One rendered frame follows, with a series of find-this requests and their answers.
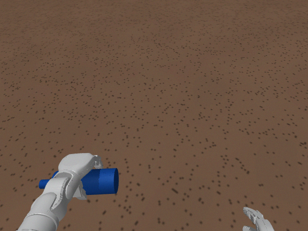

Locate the left robot arm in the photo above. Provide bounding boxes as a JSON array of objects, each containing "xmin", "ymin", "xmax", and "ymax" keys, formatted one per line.
[{"xmin": 16, "ymin": 170, "xmax": 80, "ymax": 231}]

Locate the right robot hand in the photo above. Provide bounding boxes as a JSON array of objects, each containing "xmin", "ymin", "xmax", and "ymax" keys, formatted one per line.
[{"xmin": 243, "ymin": 207, "xmax": 275, "ymax": 231}]

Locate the bottle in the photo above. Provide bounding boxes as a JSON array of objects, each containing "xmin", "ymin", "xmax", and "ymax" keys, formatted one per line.
[{"xmin": 38, "ymin": 168, "xmax": 119, "ymax": 195}]

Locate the left robot hand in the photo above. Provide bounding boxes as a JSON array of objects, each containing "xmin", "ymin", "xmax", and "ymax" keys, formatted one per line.
[{"xmin": 58, "ymin": 153, "xmax": 103, "ymax": 200}]

